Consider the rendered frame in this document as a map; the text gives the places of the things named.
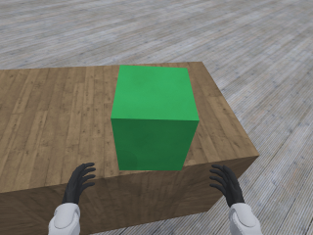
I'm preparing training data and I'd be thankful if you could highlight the pedestal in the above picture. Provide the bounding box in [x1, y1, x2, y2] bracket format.
[0, 61, 260, 235]

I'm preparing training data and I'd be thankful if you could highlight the left robot hand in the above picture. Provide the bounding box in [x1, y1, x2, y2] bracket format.
[62, 163, 96, 205]

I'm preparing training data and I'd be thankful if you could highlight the right robot forearm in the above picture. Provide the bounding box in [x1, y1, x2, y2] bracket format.
[228, 203, 263, 235]

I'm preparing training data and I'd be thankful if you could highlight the left robot forearm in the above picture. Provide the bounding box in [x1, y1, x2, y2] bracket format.
[48, 203, 80, 235]

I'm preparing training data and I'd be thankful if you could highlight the carton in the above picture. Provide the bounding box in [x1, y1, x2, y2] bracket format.
[111, 65, 200, 170]

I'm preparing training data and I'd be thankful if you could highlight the right robot hand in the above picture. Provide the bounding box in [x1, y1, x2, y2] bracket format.
[209, 164, 245, 208]

